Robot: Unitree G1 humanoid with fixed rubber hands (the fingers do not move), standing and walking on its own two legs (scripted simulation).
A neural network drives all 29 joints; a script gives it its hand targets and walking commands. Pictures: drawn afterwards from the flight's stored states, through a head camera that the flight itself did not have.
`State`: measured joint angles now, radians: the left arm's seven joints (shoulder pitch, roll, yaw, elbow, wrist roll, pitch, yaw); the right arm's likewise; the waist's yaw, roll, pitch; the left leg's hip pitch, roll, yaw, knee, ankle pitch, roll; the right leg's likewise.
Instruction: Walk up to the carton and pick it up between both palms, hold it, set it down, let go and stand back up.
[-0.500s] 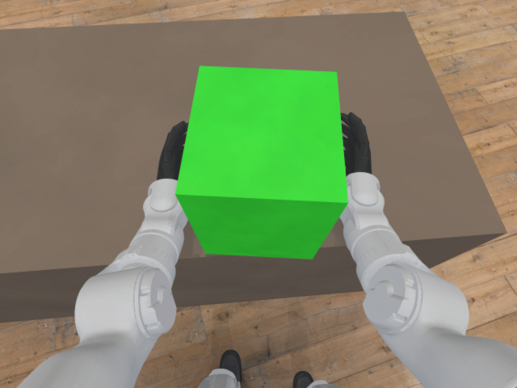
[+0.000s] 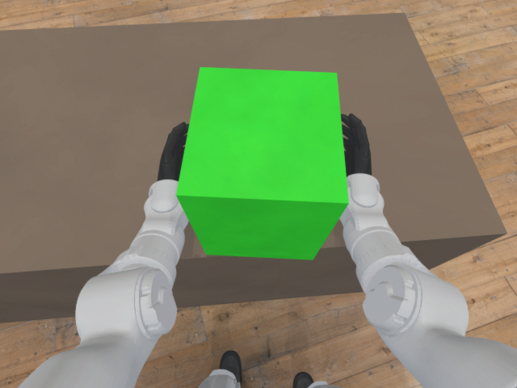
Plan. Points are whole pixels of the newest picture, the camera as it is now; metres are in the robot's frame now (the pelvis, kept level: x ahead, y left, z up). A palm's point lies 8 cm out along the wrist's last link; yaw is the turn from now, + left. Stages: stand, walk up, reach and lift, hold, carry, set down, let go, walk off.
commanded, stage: reach and lift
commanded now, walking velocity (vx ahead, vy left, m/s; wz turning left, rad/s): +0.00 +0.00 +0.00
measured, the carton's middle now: (263, 175) +0.43 +0.01 +0.00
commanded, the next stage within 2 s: none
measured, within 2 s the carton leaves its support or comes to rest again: leaves its support in 0.40 s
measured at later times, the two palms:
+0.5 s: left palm (175, 180) +0.42 +0.15 +0.02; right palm (361, 173) +0.42 -0.14 +0.03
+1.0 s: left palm (175, 188) +0.40 +0.15 +0.02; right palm (363, 177) +0.41 -0.14 +0.03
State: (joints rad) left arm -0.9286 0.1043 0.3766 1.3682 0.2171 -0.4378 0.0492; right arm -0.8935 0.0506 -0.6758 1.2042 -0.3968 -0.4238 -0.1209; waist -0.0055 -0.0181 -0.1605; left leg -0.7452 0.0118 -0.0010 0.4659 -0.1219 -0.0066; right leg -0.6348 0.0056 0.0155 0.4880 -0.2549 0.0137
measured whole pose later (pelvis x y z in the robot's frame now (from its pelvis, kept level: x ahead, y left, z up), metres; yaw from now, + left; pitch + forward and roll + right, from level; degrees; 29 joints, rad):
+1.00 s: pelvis +0.00 -0.01 +0.00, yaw +0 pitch +23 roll -1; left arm -0.81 0.07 0.34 1.37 0.20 -0.50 0.08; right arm -0.80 0.05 -0.59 1.27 -0.40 -0.53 -0.18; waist 0.00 -0.02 -0.25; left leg -0.75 0.02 0.00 0.47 -0.12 -0.01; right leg -0.64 0.02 0.01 0.49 -0.25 0.01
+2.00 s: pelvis -0.04 -0.01 +0.01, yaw +0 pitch +2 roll -1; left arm -0.82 0.07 0.18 1.08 0.04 0.13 0.10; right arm -0.84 0.00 -0.37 1.08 -0.15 0.04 -0.18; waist 0.00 -0.02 -0.17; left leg -0.38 0.02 0.00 0.46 -0.12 -0.01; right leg -0.27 0.02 0.01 0.49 -0.25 0.01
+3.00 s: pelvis -0.04 -0.01 +0.01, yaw +0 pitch -6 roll +0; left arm -0.81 0.06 0.21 0.70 0.15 0.51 0.05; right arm -0.84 -0.01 -0.26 0.89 -0.01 0.25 -0.20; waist -0.03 -0.04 -0.04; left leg -0.21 0.02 0.00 0.42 -0.11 -0.01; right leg -0.10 0.02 0.01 0.45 -0.25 0.00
